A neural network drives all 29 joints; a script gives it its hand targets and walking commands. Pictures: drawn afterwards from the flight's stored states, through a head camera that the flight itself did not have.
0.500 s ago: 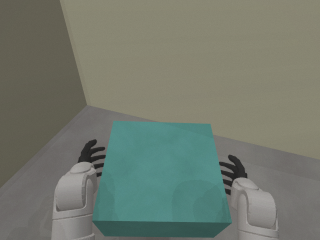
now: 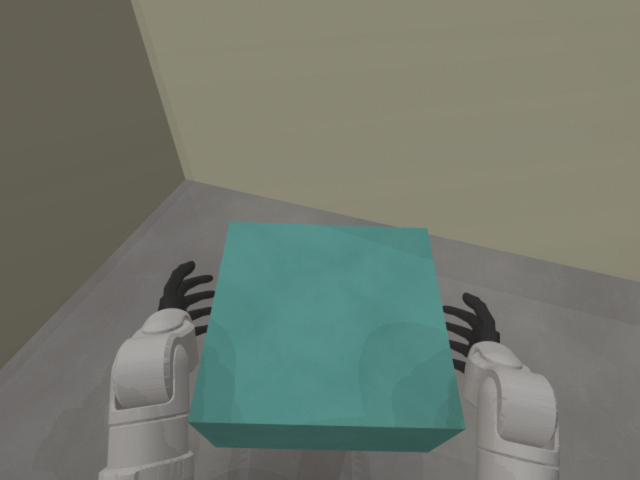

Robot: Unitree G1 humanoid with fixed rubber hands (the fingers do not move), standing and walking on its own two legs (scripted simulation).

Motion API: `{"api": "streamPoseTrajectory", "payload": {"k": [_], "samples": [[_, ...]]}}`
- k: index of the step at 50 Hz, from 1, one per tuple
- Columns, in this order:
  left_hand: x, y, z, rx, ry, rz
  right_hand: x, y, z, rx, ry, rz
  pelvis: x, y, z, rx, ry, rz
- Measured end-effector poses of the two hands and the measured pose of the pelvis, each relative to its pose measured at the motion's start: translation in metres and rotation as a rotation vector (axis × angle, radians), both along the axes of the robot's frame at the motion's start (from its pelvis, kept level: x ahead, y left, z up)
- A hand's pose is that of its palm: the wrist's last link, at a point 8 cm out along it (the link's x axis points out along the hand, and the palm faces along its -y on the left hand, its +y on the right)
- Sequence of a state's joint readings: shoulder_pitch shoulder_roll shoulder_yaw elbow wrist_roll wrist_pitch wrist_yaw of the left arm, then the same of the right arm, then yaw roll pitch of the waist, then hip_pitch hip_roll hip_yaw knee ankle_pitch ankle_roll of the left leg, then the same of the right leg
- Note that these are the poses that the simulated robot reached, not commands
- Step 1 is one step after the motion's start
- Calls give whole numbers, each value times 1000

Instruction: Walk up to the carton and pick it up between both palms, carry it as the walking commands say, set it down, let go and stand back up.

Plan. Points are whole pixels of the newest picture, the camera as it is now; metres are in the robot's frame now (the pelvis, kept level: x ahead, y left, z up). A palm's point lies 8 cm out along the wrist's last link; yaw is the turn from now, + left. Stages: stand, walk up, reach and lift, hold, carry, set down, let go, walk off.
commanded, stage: carry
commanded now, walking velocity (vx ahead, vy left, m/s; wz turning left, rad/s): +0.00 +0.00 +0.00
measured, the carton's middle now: (325, 333) +0.32 +0.00 +0.00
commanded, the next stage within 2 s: none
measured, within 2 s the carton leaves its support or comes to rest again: neither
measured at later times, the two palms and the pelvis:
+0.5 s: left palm (169, 335) +0.27 +0.19 +0.08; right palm (477, 363) +0.25 -0.17 +0.06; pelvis +0.00 +0.00 +0.00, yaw +0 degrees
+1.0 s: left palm (169, 335) +0.28 +0.19 +0.06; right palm (467, 362) +0.26 -0.17 +0.05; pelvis +0.00 +0.01 +0.00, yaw +0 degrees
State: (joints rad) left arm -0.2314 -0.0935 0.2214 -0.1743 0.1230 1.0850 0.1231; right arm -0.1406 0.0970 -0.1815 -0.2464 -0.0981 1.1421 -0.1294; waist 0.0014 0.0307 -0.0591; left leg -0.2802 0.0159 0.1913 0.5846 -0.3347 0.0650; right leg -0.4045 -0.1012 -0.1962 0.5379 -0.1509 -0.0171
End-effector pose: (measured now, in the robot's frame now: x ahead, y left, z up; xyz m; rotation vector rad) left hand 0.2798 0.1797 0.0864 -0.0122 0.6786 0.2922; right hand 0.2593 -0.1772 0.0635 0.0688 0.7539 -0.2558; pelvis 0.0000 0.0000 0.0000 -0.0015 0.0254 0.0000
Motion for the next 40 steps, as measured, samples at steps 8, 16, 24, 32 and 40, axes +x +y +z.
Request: {"api": "streamPoseTrajectory", "payload": {"k": [8, 16, 24, 32, 40], "samples": [[-10, -1, -6, -7, 15, -2, -10, -1, -2, -7, 16, -5, -1, 0, 0, 0, -13, -2], [-13, 3, -7, -9, 14, 0, -11, 2, 1, -24, 14, 7, -5, -1, 1, 1, -18, 2], [-11, 6, -9, 0, 26, -1, -8, 5, -2, -27, 26, 17, -5, 1, 2, 0, -11, 2], [-7, 8, -16, 2, 34, -4, -4, 7, -8, -32, 33, 20, -3, 4, 1, -4, -10, 0], [-4, 11, -18, 6, 20, -1, 1, 10, -12, -23, 19, 19, -1, 7, 0, -2, -7, -2]]}}
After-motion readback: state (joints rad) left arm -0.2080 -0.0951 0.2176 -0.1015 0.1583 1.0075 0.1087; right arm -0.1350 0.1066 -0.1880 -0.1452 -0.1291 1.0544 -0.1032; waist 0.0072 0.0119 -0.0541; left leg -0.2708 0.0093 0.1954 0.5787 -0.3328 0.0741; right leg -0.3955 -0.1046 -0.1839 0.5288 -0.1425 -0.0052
